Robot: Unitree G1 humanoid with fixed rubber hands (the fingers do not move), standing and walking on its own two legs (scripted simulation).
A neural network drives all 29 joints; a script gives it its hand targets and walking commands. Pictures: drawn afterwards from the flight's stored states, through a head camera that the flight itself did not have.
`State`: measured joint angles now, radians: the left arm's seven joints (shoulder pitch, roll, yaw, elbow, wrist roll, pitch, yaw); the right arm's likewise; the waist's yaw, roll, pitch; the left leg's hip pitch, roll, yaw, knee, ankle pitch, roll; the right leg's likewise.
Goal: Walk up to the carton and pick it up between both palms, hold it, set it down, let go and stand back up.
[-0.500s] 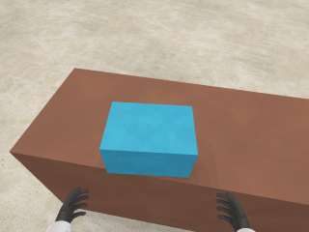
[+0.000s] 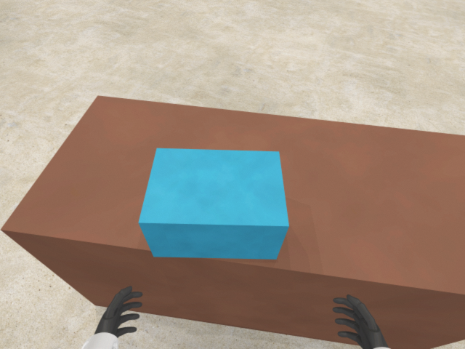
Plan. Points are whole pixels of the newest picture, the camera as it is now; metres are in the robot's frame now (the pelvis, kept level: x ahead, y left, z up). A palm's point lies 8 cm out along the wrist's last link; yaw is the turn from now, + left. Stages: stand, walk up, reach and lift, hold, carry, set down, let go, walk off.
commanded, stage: let go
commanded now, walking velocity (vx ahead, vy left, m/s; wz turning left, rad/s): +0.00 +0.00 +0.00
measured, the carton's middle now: (216, 203) +0.41 +0.05 -0.06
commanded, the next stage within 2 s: stand in 0.16 s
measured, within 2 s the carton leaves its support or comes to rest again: neither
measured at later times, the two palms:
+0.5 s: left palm out of the picture +0.07 +0.25 -0.11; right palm out of the picture +0.05 -0.23 -0.13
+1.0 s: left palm out of the picture -0.02 +0.22 -0.14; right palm out of the picture -0.04 -0.19 -0.15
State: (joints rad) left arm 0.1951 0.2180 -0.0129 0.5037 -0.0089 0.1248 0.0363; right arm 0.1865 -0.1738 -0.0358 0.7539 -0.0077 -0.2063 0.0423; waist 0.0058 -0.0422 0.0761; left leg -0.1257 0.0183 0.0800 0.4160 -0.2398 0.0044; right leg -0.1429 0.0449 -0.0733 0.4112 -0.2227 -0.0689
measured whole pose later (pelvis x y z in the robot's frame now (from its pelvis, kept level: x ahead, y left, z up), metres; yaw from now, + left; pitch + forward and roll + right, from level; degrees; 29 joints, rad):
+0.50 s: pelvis +0.00 +0.01 +0.00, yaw -1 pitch -1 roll +0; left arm 0.34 0.20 0.01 0.76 0.03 -0.01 0.00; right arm 0.29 -0.21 -0.04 0.91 -0.04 0.02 0.02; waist 0.01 0.03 -0.03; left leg -0.18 0.03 0.10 0.47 -0.27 0.01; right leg -0.19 0.06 -0.05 0.43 -0.22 -0.06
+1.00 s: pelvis +0.00 +0.01 +0.00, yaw -2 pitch -2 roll +0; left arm 0.38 0.11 -0.01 1.08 0.02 -0.02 0.03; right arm 0.34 -0.13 -0.01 1.17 -0.03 0.00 -0.03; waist 0.00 0.02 -0.01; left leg -0.11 0.02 0.12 0.39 -0.24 0.02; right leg -0.14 0.05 -0.03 0.38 -0.20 -0.06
